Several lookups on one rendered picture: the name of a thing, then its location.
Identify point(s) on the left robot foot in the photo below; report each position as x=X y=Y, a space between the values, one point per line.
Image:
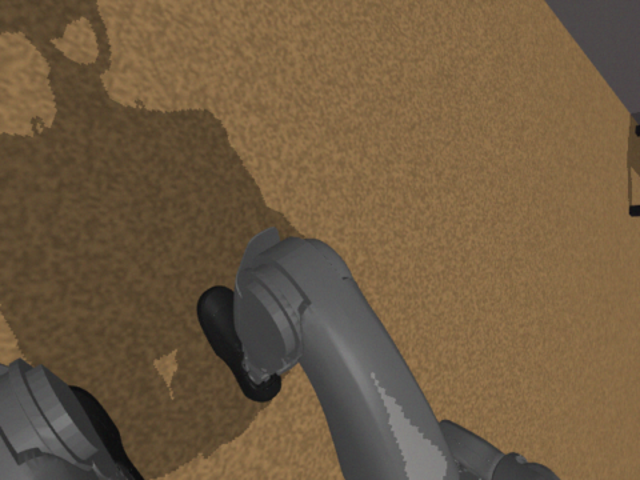
x=107 y=431

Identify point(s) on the right robot hand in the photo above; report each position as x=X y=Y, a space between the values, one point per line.
x=475 y=457

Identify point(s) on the right robot arm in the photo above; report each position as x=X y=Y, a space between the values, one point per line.
x=514 y=466

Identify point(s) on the right robot foot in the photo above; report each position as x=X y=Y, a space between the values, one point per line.
x=215 y=311

